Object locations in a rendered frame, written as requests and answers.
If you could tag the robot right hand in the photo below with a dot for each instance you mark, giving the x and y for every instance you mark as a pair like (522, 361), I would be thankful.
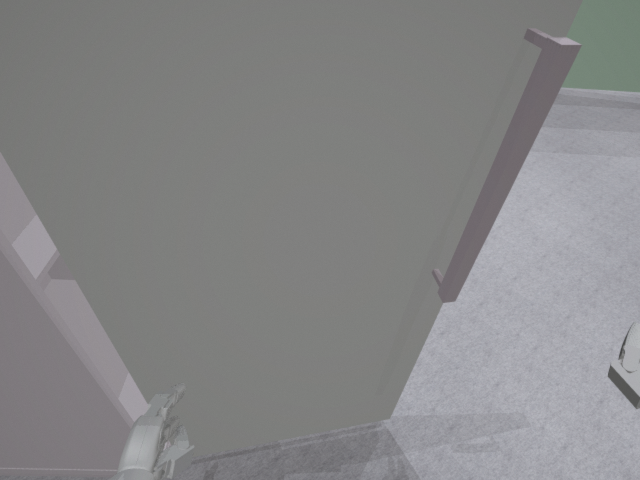
(625, 373)

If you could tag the handle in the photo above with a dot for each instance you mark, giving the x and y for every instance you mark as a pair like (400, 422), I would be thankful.
(550, 71)

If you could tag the fridge door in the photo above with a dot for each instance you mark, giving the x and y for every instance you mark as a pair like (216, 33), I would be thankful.
(252, 194)

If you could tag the robot left hand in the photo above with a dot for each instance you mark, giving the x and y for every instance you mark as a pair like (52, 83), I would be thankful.
(149, 434)

